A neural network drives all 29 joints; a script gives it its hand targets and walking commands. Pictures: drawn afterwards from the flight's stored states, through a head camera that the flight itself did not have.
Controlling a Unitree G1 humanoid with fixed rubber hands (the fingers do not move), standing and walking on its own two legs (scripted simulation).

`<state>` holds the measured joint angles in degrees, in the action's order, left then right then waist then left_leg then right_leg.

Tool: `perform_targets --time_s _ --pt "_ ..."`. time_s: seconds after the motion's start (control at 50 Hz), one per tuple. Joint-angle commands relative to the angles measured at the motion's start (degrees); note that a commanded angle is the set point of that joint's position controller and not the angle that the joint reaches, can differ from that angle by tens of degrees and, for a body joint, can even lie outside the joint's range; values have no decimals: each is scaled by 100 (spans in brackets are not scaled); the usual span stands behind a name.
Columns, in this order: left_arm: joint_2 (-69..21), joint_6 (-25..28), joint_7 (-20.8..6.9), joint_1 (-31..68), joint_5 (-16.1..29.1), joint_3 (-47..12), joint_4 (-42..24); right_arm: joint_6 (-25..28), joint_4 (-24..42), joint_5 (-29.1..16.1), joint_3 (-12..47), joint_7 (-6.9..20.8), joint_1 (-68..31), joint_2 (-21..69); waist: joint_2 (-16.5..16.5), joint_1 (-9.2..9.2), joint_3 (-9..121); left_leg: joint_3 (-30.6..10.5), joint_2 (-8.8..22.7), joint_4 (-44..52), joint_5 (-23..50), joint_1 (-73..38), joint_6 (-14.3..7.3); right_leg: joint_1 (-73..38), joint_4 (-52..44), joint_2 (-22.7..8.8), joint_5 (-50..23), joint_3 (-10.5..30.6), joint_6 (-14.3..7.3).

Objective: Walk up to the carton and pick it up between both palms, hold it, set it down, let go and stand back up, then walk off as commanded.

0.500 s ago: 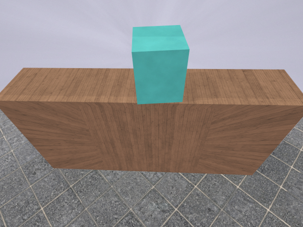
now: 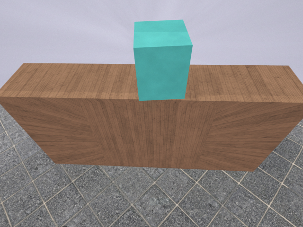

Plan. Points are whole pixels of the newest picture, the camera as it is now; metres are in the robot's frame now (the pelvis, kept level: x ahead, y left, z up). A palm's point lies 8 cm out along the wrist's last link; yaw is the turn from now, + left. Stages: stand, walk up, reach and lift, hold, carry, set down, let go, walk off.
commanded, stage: stand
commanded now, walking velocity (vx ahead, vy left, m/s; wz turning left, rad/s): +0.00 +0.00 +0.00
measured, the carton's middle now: (160, 61) +0.75 -0.02 +0.03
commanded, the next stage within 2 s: none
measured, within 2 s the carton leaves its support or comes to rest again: neither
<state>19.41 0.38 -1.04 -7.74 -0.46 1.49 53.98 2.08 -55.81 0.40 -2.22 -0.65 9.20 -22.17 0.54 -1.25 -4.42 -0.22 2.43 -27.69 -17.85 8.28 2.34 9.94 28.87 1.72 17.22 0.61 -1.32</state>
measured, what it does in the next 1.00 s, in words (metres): stands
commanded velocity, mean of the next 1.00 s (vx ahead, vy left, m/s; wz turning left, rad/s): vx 0.00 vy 0.00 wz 0.00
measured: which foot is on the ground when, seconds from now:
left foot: down 0.00-1.00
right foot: down 0.00-1.00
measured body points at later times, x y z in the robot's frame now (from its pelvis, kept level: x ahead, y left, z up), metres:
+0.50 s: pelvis -0.04 +0.02 +0.01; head -0.03 +0.02 +0.46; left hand +0.02 +0.33 -0.12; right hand +0.04 -0.28 -0.12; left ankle -0.03 +0.14 -0.74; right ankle -0.02 -0.10 -0.74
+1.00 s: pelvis -0.03 +0.03 +0.01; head -0.02 +0.02 +0.46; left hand +0.04 +0.33 -0.12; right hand +0.07 -0.28 -0.12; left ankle -0.03 +0.14 -0.74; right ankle -0.02 -0.10 -0.74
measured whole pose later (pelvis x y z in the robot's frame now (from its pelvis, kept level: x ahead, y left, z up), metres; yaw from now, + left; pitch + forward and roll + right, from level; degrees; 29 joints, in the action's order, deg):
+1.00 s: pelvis -0.03 +0.03 +0.01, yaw +1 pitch -2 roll +0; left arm 19.8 1.3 -0.3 -5.8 -0.4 0.2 65.7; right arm 1.0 -63.9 0.3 0.1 0.3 5.6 -21.2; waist 0.4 0.0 -2.9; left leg -0.8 -0.2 -18.2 -10.1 6.3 -0.1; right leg 6.7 17.7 -1.0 9.2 0.1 1.0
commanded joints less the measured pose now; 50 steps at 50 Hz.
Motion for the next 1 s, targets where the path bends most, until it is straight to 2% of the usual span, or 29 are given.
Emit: perform_targets --time_s 0.0,0.06,0.08,0.16,0.2,0.24,0.26,0.28,0.32,0.36,0.4,0.44,0.46,0.48,0.52,0.54,0.58,0.6,0.62,0.66,0.74,0.78,0.98 --pt "1322 231 140 210 56 242 -125 27 298 -57 -113 -27 -326 -914 -192 139 934 -338 428 240 2638 -303 -392 -700 -587 -822 -3468 673 -97" --pt "1222 191 179 449 31 226 88 -9 115 -69 -55 -43 -376 -937 -198 56 829 -355 467 525 2211 -426 -396 -658 -813 -818 -2864 632 -74" --pt "1237 190 173 452 60 224 151 -14 80 -57 -47 -20 -419 -970 -80 68 727 -361 421 641 2068 -473 -366 -558 -917 -785 -2574 634 -35" --pt "1144 164 161 596 56 177 372 -24 -122 -22 -7 -30 -492 -1001 -97 91 600 -451 472 960 1568 -346 -365 -569 -1206 -778 -1751 619 17" --pt "1205 167 139 587 24 182 515 -12 -178 -14 -8 -17 -530 -1026 57 106 519 -482 478 1086 1212 -321 -354 -527 -1280 -765 -1399 636 15" --pt "1210 157 121 636 -5 167 611 -16 -204 -6 12 6 -614 -979 -89 79 410 -516 490 1195 1010 -235 -327 -398 -1404 -718 -1132 556 56" --pt "1190 159 118 649 4 160 654 -21 -233 -1 8 23 -610 -1015 16 88 330 -554 476 1287 721 -125 -341 -384 -1429 -715 -877 557 73" --pt "1149 153 113 493 14 151 707 -18 -265 -13 4 15 -620 -1055 -40 132 284 -572 498 1303 526 -96 -354 -347 -1484 -721 -748 575 60" --pt "1187 167 107 599 17 155 739 -5 -303 10 30 40 -608 -965 123 66 271 -625 498 1396 287 -32 -381 -276 -1485 -728 -569 589 33" --pt "1216 160 95 568 -7 167 807 4 -350 41 12 52 -606 -1007 50 120 128 -664 509 1455 43 93 -393 -130 -1498 -730 -214 602 25" --pt "1235 175 89 536 0 150 843 -10 -369 25 -17 57 -558 -1020 -78 103 206 -708 531 1428 32 65 -431 -90 -1491 -744 -153 623 28" --pt "1225 186 88 511 -2 148 855 -3 -375 23 -9 61 -594 -980 -32 97 334 -723 504 1430 43 60 -442 -163 -1495 -755 -119 608 17" --pt "1184 185 79 506 -8 141 859 3 -368 23 -11 68 -656 -1011 20 130 391 -712 505 1415 111 34 -444 -212 -1540 -778 -292 601 18" --pt "1250 189 90 494 -10 159 865 9 -395 15 -21 62 -605 -1005 -76 94 388 -682 490 1350 253 -5 -439 -208 -1511 -792 -390 645 9" --pt "1204 206 96 431 -15 138 904 16 -401 31 -18 70 -587 -994 15 130 397 -671 465 1308 400 -57 -435 -167 -1504 -820 -495 625 15" --pt "1250 198 102 480 1 134 882 7 -424 7 -8 80 -521 -972 32 85 432 -705 476 1369 373 -42 -414 -188 -1461 -812 -496 604 13" --pt "1192 185 104 416 13 114 918 5 -433 2 -17 62 -587 -1029 -6 107 420 -719 508 1337 562 -45 -431 -197 -1459 -839 -631 602 6" --pt "1138 194 103 354 8 92 935 10 -422 12 -16 60 -640 -1024 1 178 505 -714 513 1303 640 -62 -428 -303 -1440 -849 -801 593 6" --pt "1196 200 112 396 3 99 928 4 -448 3 -21 61 -582 -1039 13 140 463 -693 486 1314 801 -67 -426 -272 -1429 -862 -874 628 4" --pt "1268 198 120 387 6 106 915 -7 -488 4 -16 55 -507 -993 -78 105 446 -688 464 1295 817 -129 -404 -277 -1377 -842 -974 581 20" --pt "1155 168 120 232 12 57 973 -18 -483 -18 -18 45 -503 -1080 49 124 453 -672 450 1302 758 -99 -391 -280 -1399 -848 -929 575 24" --pt "1251 166 129 312 3 84 951 -17 -515 -2 -14 48 -436 -1047 -99 115 397 -692 460 1329 785 -18 -393 -295 -1404 -848 -968 552 29" --pt "1227 185 138 374 2 54 906 -3 -499 -13 25 18 -526 -1045 -36 126 630 -658 483 1181 1641 -216 -404 -533 -1316 -927 -1578 481 29"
